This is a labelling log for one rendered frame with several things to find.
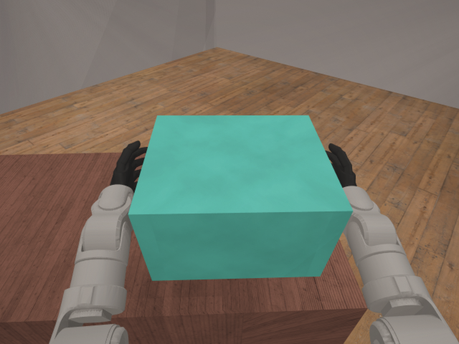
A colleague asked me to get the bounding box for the pedestal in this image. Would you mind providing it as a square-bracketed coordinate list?
[0, 153, 368, 344]

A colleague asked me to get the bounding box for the robot right forearm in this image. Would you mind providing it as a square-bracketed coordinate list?
[343, 186, 459, 344]

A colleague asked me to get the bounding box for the carton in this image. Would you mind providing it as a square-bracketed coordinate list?
[128, 115, 353, 281]

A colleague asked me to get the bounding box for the robot right upper arm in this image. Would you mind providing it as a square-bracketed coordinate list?
[369, 315, 457, 344]

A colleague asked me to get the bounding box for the robot right hand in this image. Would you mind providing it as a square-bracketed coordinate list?
[325, 143, 357, 188]

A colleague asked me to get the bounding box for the robot left upper arm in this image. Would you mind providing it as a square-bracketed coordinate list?
[53, 324, 128, 344]

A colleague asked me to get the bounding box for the robot left forearm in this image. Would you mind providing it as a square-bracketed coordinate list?
[49, 184, 134, 344]

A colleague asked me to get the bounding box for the robot left hand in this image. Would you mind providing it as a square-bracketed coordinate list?
[110, 140, 148, 193]

